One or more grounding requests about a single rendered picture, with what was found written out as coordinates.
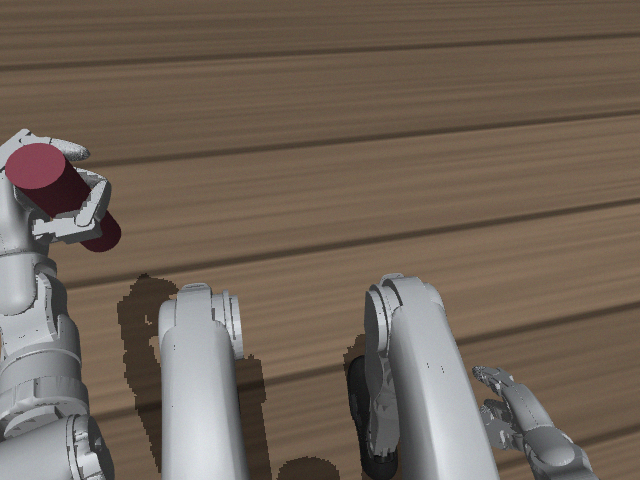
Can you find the right robot foot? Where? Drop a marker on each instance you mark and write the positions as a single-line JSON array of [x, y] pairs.
[[376, 467]]

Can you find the right robot arm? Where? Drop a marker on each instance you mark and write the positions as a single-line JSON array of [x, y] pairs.
[[552, 455]]

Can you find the right robot hand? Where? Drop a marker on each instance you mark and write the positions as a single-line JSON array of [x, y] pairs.
[[519, 412]]

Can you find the left robot arm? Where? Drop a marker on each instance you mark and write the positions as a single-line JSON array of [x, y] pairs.
[[46, 431]]

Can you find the can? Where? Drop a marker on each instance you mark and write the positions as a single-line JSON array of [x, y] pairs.
[[44, 175]]

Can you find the left robot hand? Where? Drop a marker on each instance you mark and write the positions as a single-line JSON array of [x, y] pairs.
[[25, 227]]

